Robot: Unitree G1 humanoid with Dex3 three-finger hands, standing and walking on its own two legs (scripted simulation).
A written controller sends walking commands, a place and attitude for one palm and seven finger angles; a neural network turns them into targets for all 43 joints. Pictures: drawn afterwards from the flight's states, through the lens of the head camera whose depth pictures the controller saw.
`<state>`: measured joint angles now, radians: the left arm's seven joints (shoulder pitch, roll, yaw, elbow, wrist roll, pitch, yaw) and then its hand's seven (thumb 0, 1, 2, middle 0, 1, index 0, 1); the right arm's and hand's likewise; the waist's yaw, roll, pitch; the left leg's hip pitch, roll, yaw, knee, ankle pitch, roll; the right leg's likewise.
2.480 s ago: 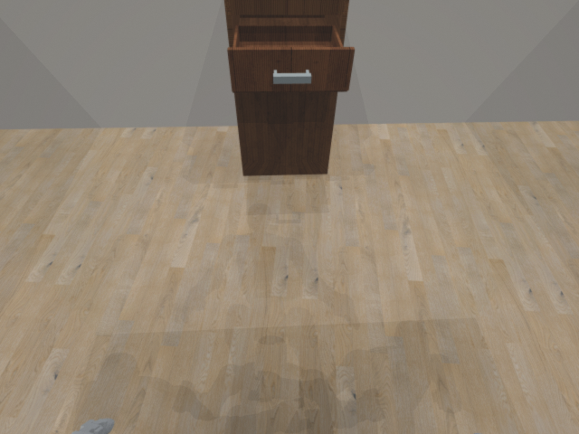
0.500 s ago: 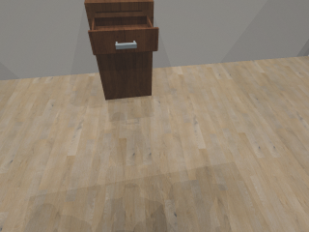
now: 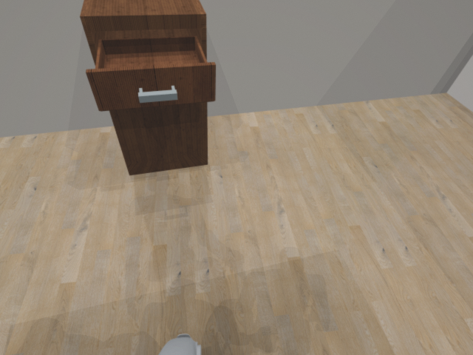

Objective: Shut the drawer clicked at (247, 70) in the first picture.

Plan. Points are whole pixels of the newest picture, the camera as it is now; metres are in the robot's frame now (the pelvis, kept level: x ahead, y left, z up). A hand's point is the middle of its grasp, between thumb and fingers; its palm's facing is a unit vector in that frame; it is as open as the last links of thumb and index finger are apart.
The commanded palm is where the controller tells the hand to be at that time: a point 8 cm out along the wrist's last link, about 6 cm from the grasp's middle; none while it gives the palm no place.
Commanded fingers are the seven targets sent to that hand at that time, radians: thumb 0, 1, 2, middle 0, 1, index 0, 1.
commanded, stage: walk to a spot facing it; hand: left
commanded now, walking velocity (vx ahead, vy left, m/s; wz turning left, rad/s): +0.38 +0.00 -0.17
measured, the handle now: (157, 92) +0.87 +0.33 -0.06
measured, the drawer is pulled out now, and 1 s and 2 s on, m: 0.30 0.30 0.30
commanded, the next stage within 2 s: turn to face it in 0.64 s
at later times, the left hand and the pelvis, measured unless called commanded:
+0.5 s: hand (144, 283) +0.29 +0.22 -0.17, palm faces -0.14 -0.98 -0.15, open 7.4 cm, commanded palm none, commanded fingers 0.00 0.90 0.90 -0.20 -0.30 -0.20 -0.30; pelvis +0.20 +0.05 +0.01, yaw -11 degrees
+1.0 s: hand (219, 202) +0.52 +0.08 -0.16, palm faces -0.30 -0.93 -0.23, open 7.2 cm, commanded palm none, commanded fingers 0.00 0.90 0.90 -0.20 -0.30 -0.20 -0.30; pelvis +0.37 -0.06 +0.00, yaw -18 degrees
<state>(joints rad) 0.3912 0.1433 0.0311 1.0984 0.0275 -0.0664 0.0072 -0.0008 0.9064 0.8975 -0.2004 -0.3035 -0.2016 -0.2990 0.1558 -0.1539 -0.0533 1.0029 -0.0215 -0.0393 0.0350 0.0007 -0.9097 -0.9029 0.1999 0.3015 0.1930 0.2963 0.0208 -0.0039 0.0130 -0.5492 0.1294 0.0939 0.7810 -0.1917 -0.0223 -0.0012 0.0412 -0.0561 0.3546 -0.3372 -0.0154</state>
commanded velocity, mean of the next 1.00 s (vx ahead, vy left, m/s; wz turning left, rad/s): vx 0.21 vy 0.00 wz -0.19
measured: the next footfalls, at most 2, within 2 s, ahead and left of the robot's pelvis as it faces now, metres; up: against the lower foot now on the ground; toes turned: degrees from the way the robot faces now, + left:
left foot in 0.08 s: +0.19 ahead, +0.12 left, +0.00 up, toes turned +8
right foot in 0.74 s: +0.42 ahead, -0.13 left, +0.00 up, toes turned -27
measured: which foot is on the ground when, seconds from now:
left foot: up 0.00-0.06, down 0.08-0.74, up 0.76-1.00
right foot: down 0.00-0.08, up 0.10-0.72, down 0.74-1.00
